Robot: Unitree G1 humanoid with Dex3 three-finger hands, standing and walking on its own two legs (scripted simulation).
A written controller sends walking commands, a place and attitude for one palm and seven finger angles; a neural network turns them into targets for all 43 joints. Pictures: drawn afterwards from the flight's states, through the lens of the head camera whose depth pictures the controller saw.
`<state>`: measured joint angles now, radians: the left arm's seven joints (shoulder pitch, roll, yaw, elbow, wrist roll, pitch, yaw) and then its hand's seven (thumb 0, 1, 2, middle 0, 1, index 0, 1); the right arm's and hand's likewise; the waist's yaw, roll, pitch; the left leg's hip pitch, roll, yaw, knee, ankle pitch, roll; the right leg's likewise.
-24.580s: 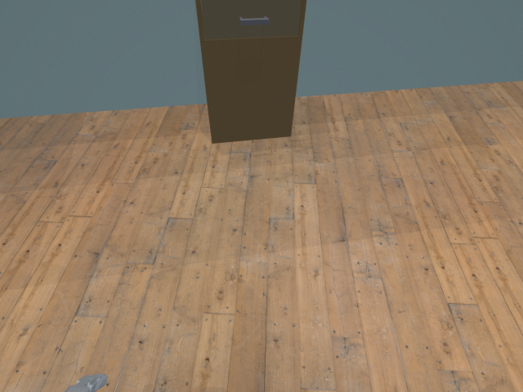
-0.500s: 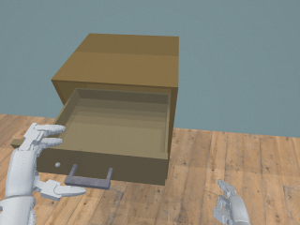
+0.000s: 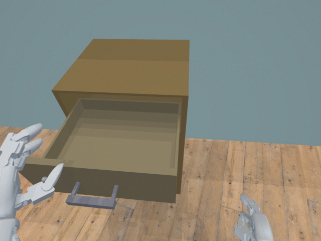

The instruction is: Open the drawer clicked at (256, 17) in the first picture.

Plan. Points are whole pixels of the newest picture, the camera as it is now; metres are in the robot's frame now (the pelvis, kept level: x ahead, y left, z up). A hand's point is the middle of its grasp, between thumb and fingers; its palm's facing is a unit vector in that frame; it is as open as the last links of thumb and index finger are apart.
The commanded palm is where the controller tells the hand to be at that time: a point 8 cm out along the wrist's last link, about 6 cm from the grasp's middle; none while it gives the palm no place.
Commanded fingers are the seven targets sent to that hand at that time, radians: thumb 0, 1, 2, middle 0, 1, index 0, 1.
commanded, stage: draw the hand back to the body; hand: left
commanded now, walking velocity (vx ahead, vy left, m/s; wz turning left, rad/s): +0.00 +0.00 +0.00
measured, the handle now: (93, 194) +0.24 +0.23 -0.06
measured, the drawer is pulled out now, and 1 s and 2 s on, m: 0.30 0.30 0.30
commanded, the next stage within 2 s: step back with the hand held close in 0.30 s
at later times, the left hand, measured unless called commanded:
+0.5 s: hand (39, 173) +0.19 +0.25 +0.16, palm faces +0.41 -0.79 -0.44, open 7.4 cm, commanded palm +0.12 +0.28 +0.17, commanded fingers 0.00 0.90 0.90 -0.20 -0.30 -0.20 -0.30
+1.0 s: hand (17, 210) +0.12 +0.25 +0.15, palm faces +0.36 -0.81 -0.46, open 7.4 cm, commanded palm +0.06 +0.29 +0.17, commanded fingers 0.00 0.90 0.90 -0.20 -0.30 -0.20 -0.30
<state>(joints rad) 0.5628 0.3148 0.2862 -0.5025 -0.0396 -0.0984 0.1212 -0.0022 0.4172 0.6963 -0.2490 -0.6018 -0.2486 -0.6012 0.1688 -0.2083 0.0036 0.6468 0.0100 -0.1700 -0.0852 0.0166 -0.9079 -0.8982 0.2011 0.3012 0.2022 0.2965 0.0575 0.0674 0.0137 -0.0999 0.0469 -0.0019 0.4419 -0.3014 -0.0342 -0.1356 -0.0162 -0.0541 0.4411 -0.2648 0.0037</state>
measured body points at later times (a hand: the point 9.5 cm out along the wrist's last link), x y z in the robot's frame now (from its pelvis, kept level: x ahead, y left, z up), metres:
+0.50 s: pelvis +0.00 +0.00 +0.00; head +0.01 -0.02 +0.45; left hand +0.16 +0.29 +0.19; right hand +0.20 -0.21 -0.09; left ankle -0.04 +0.14 -0.74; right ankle -0.02 -0.12 -0.74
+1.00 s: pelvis -0.06 +0.01 -0.01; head -0.03 +0.02 +0.44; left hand +0.10 +0.29 +0.18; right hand +0.14 -0.21 -0.08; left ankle -0.04 +0.14 -0.74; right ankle -0.02 -0.12 -0.74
